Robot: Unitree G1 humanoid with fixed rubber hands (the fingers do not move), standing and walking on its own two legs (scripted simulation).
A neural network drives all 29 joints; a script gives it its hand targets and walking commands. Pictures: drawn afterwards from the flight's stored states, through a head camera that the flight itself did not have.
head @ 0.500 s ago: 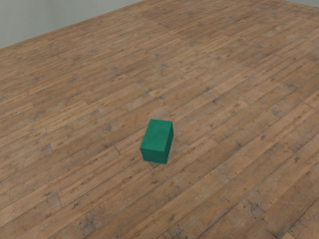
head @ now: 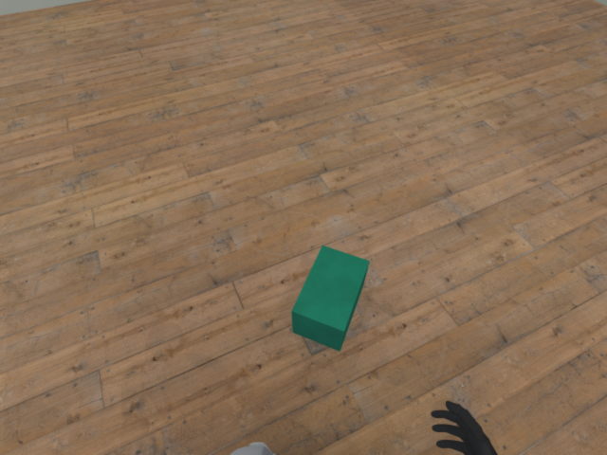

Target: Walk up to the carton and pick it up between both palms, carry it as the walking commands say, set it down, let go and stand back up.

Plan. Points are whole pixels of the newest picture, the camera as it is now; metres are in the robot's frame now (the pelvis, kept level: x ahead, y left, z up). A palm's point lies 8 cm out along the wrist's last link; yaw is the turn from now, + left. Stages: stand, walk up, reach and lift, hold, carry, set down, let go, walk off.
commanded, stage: walk up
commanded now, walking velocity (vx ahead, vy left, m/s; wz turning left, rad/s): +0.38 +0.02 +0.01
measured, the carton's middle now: (331, 297) +0.68 +0.00 -0.67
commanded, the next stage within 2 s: none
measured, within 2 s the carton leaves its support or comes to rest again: neither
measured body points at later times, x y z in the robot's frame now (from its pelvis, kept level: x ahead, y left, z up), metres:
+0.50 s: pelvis +0.15 -0.03 +0.03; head +0.17 -0.07 +0.48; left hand +0.24 +0.20 -0.10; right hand +0.12 -0.26 -0.15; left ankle +0.11 +0.12 -0.63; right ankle +0.18 -0.10 -0.72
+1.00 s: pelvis +0.22 +0.03 +0.03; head +0.23 +0.05 +0.48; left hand +0.18 +0.23 -0.15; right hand +0.30 -0.18 -0.12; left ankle +0.25 +0.13 -0.72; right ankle +0.18 -0.10 -0.72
